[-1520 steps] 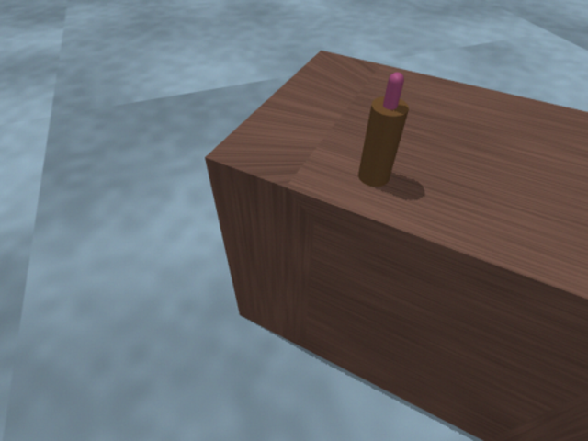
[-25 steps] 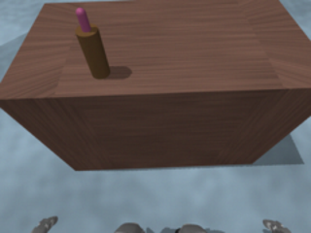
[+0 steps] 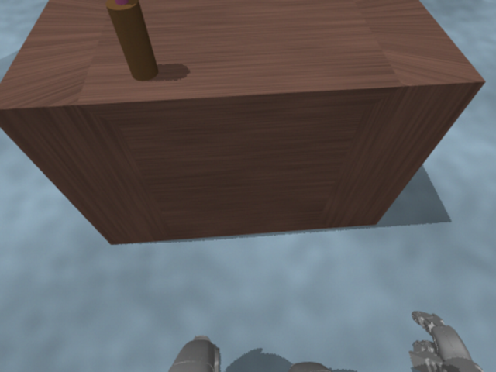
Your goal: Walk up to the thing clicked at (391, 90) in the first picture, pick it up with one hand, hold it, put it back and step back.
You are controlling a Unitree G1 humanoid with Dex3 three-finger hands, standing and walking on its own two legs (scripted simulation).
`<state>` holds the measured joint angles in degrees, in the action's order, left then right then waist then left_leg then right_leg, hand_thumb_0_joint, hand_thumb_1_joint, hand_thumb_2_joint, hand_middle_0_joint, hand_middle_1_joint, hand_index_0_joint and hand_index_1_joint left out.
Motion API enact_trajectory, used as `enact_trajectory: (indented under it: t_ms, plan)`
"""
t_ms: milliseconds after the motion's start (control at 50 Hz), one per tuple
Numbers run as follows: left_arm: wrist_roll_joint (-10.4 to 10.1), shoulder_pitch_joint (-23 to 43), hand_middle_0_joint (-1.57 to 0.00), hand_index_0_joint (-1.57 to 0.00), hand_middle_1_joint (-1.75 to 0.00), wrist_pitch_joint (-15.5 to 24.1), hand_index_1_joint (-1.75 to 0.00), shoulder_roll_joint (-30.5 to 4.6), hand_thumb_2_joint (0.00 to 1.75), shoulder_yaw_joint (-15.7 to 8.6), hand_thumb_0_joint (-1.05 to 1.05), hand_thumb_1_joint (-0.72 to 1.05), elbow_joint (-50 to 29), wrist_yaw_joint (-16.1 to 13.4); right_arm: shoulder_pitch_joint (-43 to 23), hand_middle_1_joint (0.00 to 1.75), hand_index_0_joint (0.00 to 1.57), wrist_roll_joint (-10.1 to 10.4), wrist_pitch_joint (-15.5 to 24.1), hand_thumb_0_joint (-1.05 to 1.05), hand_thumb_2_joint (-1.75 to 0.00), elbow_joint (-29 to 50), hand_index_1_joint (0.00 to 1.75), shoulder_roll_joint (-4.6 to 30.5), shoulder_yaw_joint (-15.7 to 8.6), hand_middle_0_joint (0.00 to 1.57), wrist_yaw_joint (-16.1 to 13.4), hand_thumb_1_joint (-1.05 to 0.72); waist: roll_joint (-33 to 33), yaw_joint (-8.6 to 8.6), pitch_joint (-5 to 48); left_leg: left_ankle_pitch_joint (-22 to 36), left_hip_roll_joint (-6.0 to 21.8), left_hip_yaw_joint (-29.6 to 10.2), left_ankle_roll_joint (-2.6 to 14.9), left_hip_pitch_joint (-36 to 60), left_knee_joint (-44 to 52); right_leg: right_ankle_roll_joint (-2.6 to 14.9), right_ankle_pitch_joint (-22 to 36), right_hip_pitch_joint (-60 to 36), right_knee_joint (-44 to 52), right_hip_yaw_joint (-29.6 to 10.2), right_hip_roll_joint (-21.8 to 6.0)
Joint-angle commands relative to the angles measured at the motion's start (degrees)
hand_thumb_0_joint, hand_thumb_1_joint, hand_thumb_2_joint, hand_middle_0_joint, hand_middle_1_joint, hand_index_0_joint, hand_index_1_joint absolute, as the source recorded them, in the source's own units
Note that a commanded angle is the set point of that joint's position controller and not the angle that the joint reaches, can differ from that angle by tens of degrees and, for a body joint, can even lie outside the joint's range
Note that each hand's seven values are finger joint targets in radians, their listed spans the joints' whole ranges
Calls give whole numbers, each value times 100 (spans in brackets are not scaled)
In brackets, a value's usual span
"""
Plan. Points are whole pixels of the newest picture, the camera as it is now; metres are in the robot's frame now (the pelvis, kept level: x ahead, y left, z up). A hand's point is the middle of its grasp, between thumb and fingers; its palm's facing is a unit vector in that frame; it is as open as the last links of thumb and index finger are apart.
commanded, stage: step back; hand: left
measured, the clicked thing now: (130, 27) +0.76 +0.25 +0.11
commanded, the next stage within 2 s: stand in 1.94 s
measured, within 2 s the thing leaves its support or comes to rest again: neither
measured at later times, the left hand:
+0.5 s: hand out of the picture -0.05 +0.25 -0.13, palm faces +0.08 -0.93 -0.35, open 7.4 cm
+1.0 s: hand out of the picture -0.25 +0.24 -0.12, palm faces +0.13 -0.88 -0.45, open 7.4 cm
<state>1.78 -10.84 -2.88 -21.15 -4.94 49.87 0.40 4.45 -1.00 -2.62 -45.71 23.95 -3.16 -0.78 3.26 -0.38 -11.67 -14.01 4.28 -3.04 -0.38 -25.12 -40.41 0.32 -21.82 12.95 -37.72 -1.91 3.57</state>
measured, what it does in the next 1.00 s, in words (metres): walks backwards: left foot, then right foot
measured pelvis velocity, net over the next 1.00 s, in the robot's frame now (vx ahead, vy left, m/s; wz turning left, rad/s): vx -0.32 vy -0.05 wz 0.14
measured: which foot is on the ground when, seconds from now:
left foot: down 0.00-0.00, up 0.02-0.28, down 0.30-0.68, up 0.70-0.98, down 1.00-1.00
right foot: down 0.00-0.34, up 0.36-0.62, down 0.64-1.00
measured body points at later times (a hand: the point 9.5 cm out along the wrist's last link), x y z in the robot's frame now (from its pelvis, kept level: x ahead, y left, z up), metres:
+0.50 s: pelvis -0.15 -0.02 +0.02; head -0.10 +0.00 +0.46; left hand -0.05 +0.30 -0.11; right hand -0.04 -0.32 -0.10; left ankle -0.13 +0.11 -0.72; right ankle -0.16 -0.16 -0.63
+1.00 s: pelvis -0.32 -0.05 +0.00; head -0.27 -0.06 +0.45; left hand -0.26 +0.29 -0.09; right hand -0.20 -0.35 -0.13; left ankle -0.35 +0.07 -0.72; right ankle -0.25 -0.17 -0.72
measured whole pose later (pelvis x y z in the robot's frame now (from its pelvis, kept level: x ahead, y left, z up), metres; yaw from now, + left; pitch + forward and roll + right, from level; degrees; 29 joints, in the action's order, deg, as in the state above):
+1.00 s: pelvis -0.32 -0.05 +0.00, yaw +8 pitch -2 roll +1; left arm 2.5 -8.8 -1.3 -22.5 -3.9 48.1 -0.6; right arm 11.5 -1.6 -2.7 -52.9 22.1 -2.7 -0.5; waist 0.9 -1.2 -7.8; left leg -24.0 -2.2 -2.3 0.2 -13.5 -37.3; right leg 0.3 -16.3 21.6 -40.0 2.4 -3.4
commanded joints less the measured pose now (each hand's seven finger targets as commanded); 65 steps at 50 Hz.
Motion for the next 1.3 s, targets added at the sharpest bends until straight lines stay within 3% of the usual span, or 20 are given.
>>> enact_trajectory:
  t_ms: [0,60,240,300,340,360,420,560,620,660,680,760,880,960,1000,1040,1080,1220,1240,1280]
  plan:
    - [86,345,-20,-20,-30,198,-30,-2245,90,-574,0,90,-820,-99,153,30,20,63,48,0,-90,400,30,1112,-414,20,-172,-90,-1907,-193,810,-2104,-725,-687,-18,-8,-2729,1762,302,1642,2383,-3383,-2880]
    - [61,942,-20,-20,-30,214,-30,-1416,90,-376,0,90,-904,-142,696,30,20,135,86,0,-90,20,30,1030,-331,20,-96,-90,-1041,241,778,-1285,-1123,-656,37,-29,-2993,1122,1863,1014,1557,-1160,-1627]
    - [-6,118,-20,-20,-30,70,-30,-1303,90,-326,0,90,-912,-239,974,30,20,-5,275,0,-90,9,30,724,-200,20,-140,-90,-1598,-173,1765,-1015,-561,175,41,207,835,1014,3830,-1515,212,-964,-1691]
    - [-91,186,-20,-20,-30,-46,-30,-1097,90,-166,0,90,-1053,-167,1167,30,20,-118,271,0,-90,-130,30,1270,-422,20,-131,-90,-383,-75,1799,1295,365,-1151,471,1844,1805,346,1760,604,-631,-521,-966]
    - [-74,730,-20,-20,-30,-55,-30,-1179,90,-271,0,90,-1116,-248,833,30,20,-132,239,0,-90,60,30,2101,-525,20,-76,-90,1021,305,1403,1992,2063,-2982,1864,733,2158,8,-1744,1165,-2554,-511,-13]
    - [-55,757,-20,-20,-30,-63,-30,-1325,90,-305,0,90,-1037,-240,540,30,20,-140,286,0,-90,59,30,1866,-507,20,-116,-90,706,175,1114,1960,2008,-2790,1876,364,2129,42,-1518,1013,-3067,-864,-116]
    - [-152,94,-20,-20,-30,-76,-30,-1193,90,-283,0,90,-694,-157,-38,30,20,-158,271,0,-90,199,30,1209,-283,20,-144,-90,273,-289,1081,2376,967,-937,1280,716,1691,83,-689,1290,-3580,-856,259]
    - [-67,64,-20,-20,-30,154,-30,-996,90,-188,0,90,-611,-136,510,30,20,-104,106,0,-90,159,30,1183,-324,20,-72,-90,873,118,1509,2679,856,-759,1319,2135,905,-143,-671,891,-190,-22,-224]
    - [4,-473,-20,-20,-30,246,-30,-1095,90,-219,0,90,-241,-181,136,30,20,25,-33,0,-90,239,30,1159,-270,20,-22,-90,637,-139,1915,2014,491,-448,822,1457,217,46,1237,-441,1783,96,-249]
    - [86,-382,-20,-20,-30,249,-30,-1921,90,-444,0,90,-317,-156,184,30,20,69,4,0,-90,417,30,653,-122,20,-48,-90,-1406,-100,1551,-1330,-789,-112,181,-841,-859,681,1819,-889,1574,-2127,-1762]
    - [128,-6,-20,-20,-30,239,-30,-2384,90,-503,0,90,-523,-178,-75,30,20,29,-39,0,-90,424,30,846,-248,20,-162,-90,-1891,-452,1275,-2288,-829,-551,17,-395,-2234,1701,1777,714,1974,-3178,-2868]
    - [69,748,-20,-20,-30,280,-30,-1485,90,-297,0,90,-661,-240,454,30,20,112,-29,0,-90,9,30,911,-234,20,-103,-90,-847,160,1019,-1418,-1108,-694,46,-280,-3048,1076,3378,505,1061,-893,-1657]
    - [149,-126,-20,-20,-30,307,-30,-1509,90,-348,0,90,-480,-241,258,30,20,-37,152,0,-90,49,30,748,-173,20,-61,-90,-1471,-400,1466,-1690,-569,-96,-98,-449,-627,1137,1244,-1200,1119,-1246,-1756]
    - [26,99,-20,-20,-30,216,-30,-1553,90,-261,0,90,-467,-148,998,30,20,-105,264,0,-90,-463,30,797,-312,20,-9,-90,-1388,-64,1468,-665,-616,310,173,1660,2110,768,461,85,716,-1044,-1646]
    - [-58,-229,-20,-20,-30,225,-30,-844,90,-29,0,90,-425,-118,844,30,20,-243,316,0,-90,-464,30,1272,-432,20,-10,-90,636,-124,1418,-1448,964,-2413,721,2662,2542,119,-745,2178,-921,-40,-568]
    - [-7,539,-20,-20,-30,264,-30,-1541,90,-229,0,90,-307,-145,150,30,20,-150,334,0,-90,-308,30,1701,-430,20,47,-90,527,68,553,-3626,1735,-2922,1494,-203,3096,49,-1139,1011,-1657,-295,-702]
    - [-97,173,-20,-20,-30,279,-30,-1321,90,-196,0,90,-70,-11,-248,30,20,-229,383,0,-90,-265,30,1136,-270,20,58,-90,357,-191,329,-2321,780,-1369,1023,-9,2735,63,-358,768,-1404,-273,-536]
    - [2,-291,-20,-20,-30,537,-30,-1029,90,-146,0,90,336,-16,222,30,20,-143,257,0,-90,-407,30,1025,-314,20,154,-90,547,-144,808,-2352,460,-684,762,523,1837,111,78,-463,1403,459,-185]
    - [41,-518,-20,-20,-30,591,-30,-1133,90,-176,0,90,418,-55,296,30,20,-111,232,0,-90,-401,30,866,-277,20,153,-90,180,-218,959,-2031,234,-427,617,342,1219,177,228,-994,1728,155,-243]
    - [124,-816,-20,-20,-30,653,-30,-1858,90,-380,0,90,440,-134,101,30,20,-103,261,0,-90,-192,30,436,-161,20,136,-90,-1360,-511,862,-1854,-730,73,153,-1340,-757,908,-1980,-1326,2715,-2980,-2088]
